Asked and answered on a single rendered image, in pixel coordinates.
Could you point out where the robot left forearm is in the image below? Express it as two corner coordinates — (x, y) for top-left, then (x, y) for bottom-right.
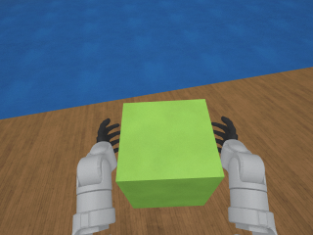
(71, 141), (117, 235)

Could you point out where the right robot hand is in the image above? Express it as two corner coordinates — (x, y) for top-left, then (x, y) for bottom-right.
(211, 116), (238, 153)

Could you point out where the left robot hand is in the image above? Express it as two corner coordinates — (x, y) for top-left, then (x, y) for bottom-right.
(96, 118), (120, 153)

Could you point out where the robot right forearm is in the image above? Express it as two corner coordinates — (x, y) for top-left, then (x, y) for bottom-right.
(220, 139), (278, 235)

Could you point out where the carton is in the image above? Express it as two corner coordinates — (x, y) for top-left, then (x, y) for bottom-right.
(115, 99), (225, 209)

